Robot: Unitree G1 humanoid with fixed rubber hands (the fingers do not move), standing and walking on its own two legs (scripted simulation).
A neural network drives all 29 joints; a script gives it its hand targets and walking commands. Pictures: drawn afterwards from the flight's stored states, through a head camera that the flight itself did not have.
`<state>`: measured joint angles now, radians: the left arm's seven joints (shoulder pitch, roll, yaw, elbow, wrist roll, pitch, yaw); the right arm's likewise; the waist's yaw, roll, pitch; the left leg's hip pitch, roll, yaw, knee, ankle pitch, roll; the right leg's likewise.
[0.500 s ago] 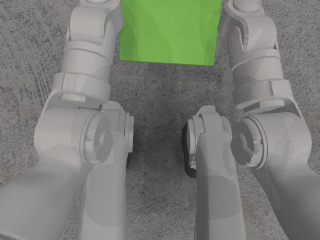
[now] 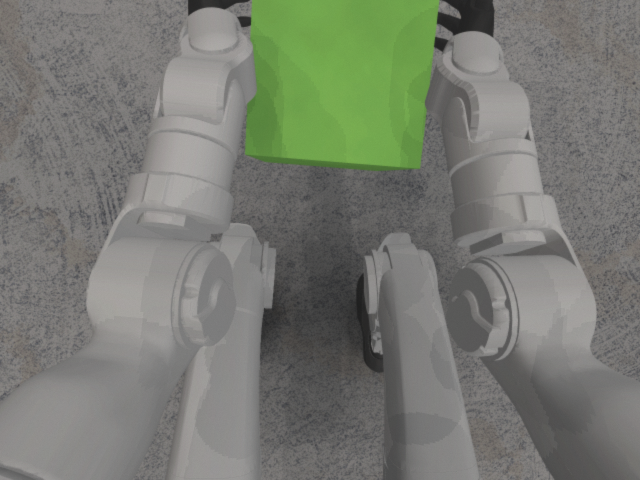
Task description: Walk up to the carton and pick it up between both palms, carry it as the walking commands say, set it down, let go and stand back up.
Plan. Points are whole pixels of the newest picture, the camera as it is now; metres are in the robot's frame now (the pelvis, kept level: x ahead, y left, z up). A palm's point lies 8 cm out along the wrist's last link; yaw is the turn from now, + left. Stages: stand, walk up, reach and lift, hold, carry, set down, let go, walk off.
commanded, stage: reach and lift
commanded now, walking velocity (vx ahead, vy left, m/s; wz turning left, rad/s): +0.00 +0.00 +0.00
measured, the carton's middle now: (336, 36) +0.58 +0.00 -0.13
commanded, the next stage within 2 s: none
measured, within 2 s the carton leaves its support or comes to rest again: neither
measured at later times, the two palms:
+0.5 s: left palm out of the picture +0.50 +0.13 +0.07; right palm (542, 8) +0.50 -0.11 +0.07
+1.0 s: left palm out of the picture +0.49 +0.13 +0.13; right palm out of the picture +0.49 -0.11 +0.12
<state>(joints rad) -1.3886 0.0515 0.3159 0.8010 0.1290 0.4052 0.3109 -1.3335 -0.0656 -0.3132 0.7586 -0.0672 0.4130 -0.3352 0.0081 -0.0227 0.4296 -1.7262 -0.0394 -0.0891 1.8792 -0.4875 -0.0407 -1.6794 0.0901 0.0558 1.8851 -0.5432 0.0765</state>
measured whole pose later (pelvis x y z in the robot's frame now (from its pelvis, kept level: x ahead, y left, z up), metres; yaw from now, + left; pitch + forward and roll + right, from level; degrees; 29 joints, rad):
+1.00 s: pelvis +0.07 +0.01 +0.14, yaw +1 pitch +28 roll -3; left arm -0.83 -0.22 0.43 0.73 0.33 0.31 0.28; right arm -0.76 0.12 -0.46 0.73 -0.20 0.29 -0.19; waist 0.01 -0.02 -0.17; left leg -1.41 -0.06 -0.13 1.40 -0.47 -0.04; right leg -1.35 0.07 0.06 1.37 -0.51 0.06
